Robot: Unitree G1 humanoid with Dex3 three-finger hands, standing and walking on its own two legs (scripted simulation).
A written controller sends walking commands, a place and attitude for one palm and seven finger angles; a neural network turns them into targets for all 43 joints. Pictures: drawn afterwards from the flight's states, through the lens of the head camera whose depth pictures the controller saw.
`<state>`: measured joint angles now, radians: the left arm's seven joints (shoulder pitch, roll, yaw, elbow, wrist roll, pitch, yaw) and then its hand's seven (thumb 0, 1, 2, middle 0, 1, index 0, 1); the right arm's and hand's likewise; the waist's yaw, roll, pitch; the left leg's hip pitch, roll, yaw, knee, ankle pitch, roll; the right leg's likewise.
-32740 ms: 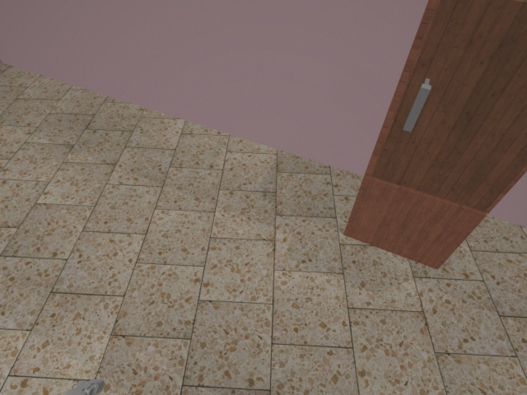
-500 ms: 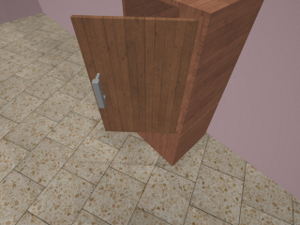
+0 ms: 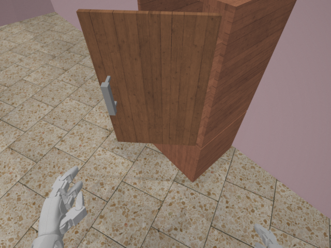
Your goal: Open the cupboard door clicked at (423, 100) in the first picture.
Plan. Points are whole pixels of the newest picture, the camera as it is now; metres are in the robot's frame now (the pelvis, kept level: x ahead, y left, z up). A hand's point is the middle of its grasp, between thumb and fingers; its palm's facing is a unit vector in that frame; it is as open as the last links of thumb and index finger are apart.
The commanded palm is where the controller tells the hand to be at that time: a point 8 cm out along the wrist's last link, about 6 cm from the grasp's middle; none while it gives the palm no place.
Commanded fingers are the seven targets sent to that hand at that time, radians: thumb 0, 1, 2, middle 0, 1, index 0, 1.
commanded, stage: raise the hand with hooked fingers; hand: left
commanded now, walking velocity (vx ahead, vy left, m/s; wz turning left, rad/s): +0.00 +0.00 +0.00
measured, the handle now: (110, 95) +0.60 +0.22 +0.00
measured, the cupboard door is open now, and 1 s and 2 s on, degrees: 45 45 45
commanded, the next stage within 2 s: move the hooked fingers beside the handle in 1.90 s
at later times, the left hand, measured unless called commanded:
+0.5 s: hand (78, 219) +0.20 +0.22 -0.03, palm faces -0.04 -1.00 -0.04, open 10.2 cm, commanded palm +0.17 +0.27 -0.02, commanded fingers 0.00 0.06 0.54 -0.26 -0.84 -0.26 -0.84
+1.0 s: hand (57, 205) +0.22 +0.27 -0.01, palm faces -0.01 -1.00 -0.04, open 13.1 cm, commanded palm +0.20 +0.32 +0.00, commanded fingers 0.00 -0.50 0.30 -0.30 -1.20 -0.30 -1.20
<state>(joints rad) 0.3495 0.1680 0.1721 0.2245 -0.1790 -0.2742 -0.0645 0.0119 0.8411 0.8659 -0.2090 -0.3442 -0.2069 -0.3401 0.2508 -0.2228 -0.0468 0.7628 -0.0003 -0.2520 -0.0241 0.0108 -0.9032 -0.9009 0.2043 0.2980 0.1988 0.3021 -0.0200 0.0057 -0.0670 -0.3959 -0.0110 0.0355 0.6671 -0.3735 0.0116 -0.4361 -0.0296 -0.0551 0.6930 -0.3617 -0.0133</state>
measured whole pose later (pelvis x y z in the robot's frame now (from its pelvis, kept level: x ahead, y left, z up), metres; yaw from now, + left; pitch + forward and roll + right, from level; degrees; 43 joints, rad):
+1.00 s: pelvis -0.04 +0.02 -0.06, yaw +0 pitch +14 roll -3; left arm 0.14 0.34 0.35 0.23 -0.35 -0.35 -0.46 0.00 -0.30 0.38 -0.29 -1.07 -0.29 -1.07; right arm 0.24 -0.27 0.02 0.51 0.03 -0.23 -0.05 0.01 -0.90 -0.90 0.21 0.30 0.20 0.30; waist 0.00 0.01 -0.11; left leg -0.83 0.01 0.00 1.10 -0.52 0.04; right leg -0.82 -0.02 -0.08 1.03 -0.45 0.00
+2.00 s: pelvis -0.04 +0.01 -0.05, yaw +0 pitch +13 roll -2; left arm -0.03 0.41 0.44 0.45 -0.38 -0.32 -0.56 -0.01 -0.50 0.30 -0.31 -1.20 -0.30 -1.19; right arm 0.27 -0.28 0.04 0.53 0.04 -0.17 -0.07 0.01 -0.90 -0.90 0.21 0.30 0.20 0.30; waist -0.01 0.02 -0.11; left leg -0.78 0.03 0.00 1.04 -0.49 0.02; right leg -0.77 0.00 -0.08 0.97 -0.43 -0.02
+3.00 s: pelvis -0.04 +0.02 -0.07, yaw -3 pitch +22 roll -4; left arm -0.79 0.69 0.54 1.16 -0.17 -0.37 -0.55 -0.01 -0.50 0.30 -0.30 -1.20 -0.30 -1.19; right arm 0.35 -0.30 0.05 0.59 0.02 0.02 -0.05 0.01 -0.90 -0.90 0.21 0.30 0.20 0.30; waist -0.13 0.01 -0.10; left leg -1.01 0.05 0.01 1.14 -0.52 0.04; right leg -1.00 0.02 -0.07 1.04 -0.42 0.00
